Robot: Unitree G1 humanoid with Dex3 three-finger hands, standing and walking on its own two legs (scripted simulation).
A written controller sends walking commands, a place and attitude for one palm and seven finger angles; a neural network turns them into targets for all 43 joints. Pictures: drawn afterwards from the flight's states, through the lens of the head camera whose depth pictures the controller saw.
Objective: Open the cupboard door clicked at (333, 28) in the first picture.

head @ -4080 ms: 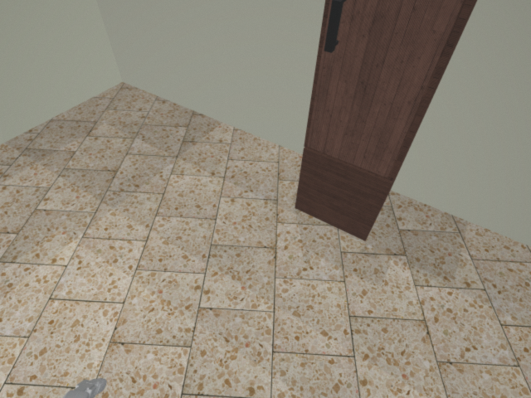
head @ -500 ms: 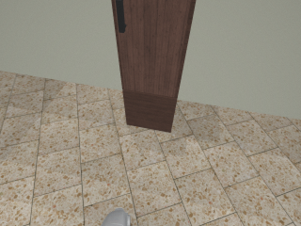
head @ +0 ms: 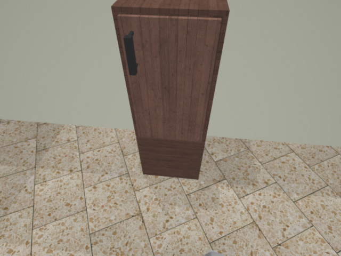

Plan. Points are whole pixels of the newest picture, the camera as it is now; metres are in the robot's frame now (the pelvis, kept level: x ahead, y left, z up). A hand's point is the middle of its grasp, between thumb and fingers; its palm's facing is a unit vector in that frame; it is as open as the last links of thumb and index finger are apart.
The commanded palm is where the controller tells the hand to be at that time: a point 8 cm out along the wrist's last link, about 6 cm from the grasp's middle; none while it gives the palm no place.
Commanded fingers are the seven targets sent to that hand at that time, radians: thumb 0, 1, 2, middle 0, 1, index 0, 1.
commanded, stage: take the last steps up to it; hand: left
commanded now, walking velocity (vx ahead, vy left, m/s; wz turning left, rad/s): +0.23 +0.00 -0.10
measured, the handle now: (132, 53) +0.72 +0.17 +0.13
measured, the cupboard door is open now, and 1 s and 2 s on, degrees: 0 0 0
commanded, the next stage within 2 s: come to a stop and stand still in 0.16 s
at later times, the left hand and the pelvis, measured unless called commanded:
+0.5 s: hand (114, 250) +0.19 +0.17 -0.19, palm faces +0.05 -0.98 -0.19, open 7.3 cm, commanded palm none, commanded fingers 0.00 0.90 0.90 -0.20 -0.30 -0.20 -0.30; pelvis +0.16 +0.00 -0.01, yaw -1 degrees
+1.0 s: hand out of the picture +0.16 +0.15 -0.16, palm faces +0.00 -0.96 -0.28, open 7.4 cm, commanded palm none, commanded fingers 0.00 0.90 0.90 -0.20 -0.30 -0.20 -0.30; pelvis +0.11 -0.04 +0.00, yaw -3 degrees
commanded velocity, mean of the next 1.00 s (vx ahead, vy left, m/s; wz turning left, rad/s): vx -0.06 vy -0.03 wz -0.01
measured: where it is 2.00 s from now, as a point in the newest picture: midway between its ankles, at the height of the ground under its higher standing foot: outside the picture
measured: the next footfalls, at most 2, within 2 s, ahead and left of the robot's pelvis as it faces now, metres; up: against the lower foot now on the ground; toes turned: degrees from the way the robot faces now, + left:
right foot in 0.16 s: +0.17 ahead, -0.14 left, +0.00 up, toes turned -10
left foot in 0.48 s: +0.26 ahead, +0.11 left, +0.00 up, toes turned +5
